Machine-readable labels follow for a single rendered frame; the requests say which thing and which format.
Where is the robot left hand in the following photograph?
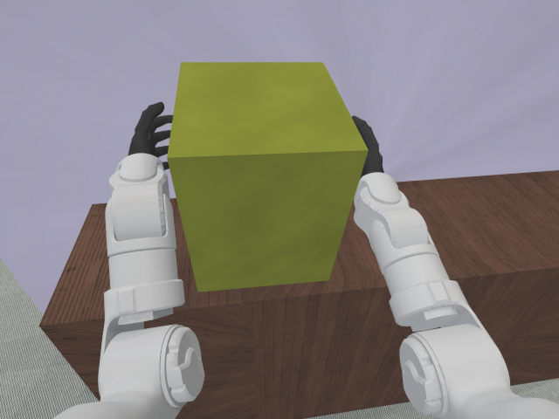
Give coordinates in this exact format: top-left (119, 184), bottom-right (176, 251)
top-left (128, 102), bottom-right (173, 170)

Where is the carton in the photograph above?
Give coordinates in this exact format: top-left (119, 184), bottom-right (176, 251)
top-left (167, 62), bottom-right (369, 292)

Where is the robot left forearm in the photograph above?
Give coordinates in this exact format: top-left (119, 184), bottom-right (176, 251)
top-left (98, 153), bottom-right (185, 392)

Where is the robot left upper arm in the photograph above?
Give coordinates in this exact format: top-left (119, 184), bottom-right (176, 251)
top-left (53, 324), bottom-right (204, 419)

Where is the robot right upper arm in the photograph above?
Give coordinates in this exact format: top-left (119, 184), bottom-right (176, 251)
top-left (399, 324), bottom-right (559, 419)

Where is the pedestal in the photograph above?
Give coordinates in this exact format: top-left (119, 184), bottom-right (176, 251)
top-left (39, 170), bottom-right (559, 419)

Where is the robot right forearm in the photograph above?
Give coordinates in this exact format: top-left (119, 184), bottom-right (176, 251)
top-left (354, 172), bottom-right (510, 386)

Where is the robot right hand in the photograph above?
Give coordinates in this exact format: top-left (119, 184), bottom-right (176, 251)
top-left (352, 116), bottom-right (384, 179)

